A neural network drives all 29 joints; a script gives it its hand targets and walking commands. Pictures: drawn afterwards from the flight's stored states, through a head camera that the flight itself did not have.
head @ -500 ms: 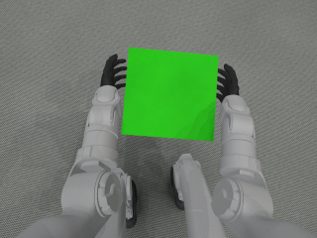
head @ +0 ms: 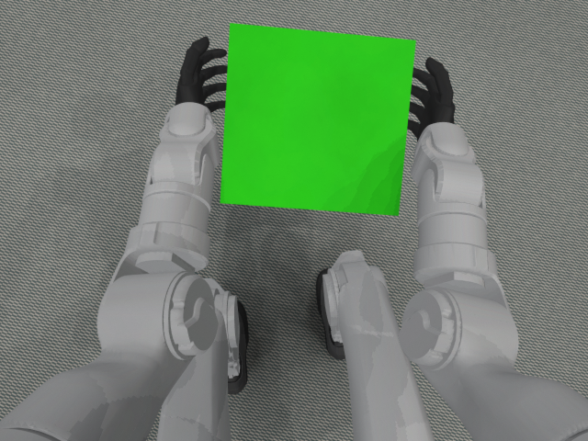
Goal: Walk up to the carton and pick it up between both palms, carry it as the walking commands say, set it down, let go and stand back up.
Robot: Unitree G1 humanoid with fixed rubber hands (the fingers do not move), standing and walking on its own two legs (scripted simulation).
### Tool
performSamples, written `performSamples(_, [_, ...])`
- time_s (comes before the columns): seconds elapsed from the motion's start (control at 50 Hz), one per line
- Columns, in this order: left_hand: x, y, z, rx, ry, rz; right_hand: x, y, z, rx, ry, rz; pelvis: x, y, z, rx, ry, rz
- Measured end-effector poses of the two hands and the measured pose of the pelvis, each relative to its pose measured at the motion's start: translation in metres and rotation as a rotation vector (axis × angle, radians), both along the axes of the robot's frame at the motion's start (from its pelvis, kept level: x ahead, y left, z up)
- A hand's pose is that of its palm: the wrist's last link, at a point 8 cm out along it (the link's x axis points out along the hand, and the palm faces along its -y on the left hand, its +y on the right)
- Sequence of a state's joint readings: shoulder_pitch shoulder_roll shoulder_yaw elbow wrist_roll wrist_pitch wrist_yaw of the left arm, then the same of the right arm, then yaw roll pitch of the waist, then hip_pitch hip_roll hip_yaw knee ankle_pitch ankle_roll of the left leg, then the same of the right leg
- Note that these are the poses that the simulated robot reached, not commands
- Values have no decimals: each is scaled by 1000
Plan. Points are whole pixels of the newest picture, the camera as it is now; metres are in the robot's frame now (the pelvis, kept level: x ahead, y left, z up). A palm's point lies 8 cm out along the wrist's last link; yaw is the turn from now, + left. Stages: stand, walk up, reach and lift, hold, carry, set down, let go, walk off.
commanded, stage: set down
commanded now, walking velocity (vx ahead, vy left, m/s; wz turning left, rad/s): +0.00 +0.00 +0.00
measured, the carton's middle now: (307, 138) +0.48 -0.10 -0.18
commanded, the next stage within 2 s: none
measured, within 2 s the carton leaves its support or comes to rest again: neither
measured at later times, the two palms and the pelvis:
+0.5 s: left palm (211, 115) +0.54 +0.03 -0.18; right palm (410, 128) +0.47 -0.25 -0.17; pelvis -0.01 +0.00 -0.05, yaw +0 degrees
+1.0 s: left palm (226, 120) +0.56 +0.02 -0.26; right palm (400, 131) +0.49 -0.27 -0.26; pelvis +0.00 +0.00 -0.11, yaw +0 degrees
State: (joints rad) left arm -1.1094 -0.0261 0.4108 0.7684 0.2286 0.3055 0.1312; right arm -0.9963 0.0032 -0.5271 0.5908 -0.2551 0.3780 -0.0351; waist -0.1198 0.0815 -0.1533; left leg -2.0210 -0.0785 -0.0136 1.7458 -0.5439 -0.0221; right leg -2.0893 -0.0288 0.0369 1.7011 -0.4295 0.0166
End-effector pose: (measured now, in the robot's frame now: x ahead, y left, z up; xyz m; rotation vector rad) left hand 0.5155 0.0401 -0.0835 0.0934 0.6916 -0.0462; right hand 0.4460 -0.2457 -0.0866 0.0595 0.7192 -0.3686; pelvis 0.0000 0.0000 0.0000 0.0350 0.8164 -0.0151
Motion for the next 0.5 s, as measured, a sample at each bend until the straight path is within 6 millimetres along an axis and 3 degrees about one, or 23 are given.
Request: performSamples(0.5, [25, -6, -94, 7, 14, -6, 27, -9, -88, -1, 1, 30, -6, -1, -55, -4, 4, 6])
